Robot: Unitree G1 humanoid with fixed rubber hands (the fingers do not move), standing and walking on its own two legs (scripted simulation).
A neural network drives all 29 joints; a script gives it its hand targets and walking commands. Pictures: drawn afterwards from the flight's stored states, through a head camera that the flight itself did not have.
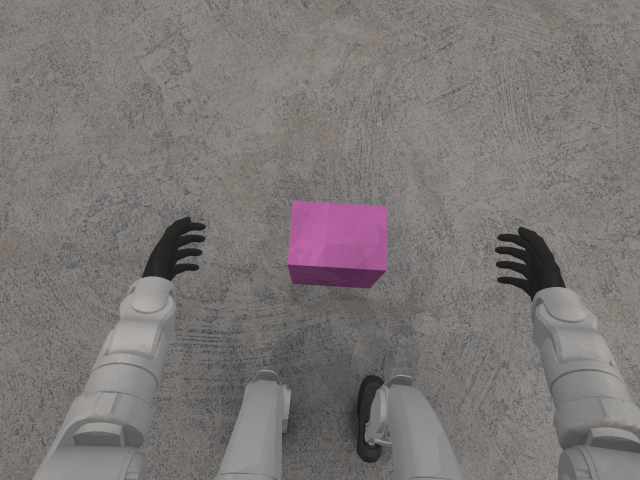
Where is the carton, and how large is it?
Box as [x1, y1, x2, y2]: [287, 200, 386, 287]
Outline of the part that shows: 293,200 287,264 293,283 370,287 386,270 386,206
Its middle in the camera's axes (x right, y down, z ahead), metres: +0.04 +0.02 +0.99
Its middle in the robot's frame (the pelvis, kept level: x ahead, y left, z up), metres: +0.52 -0.02 -0.57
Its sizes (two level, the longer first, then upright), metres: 0.220 0.153 0.252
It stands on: the floor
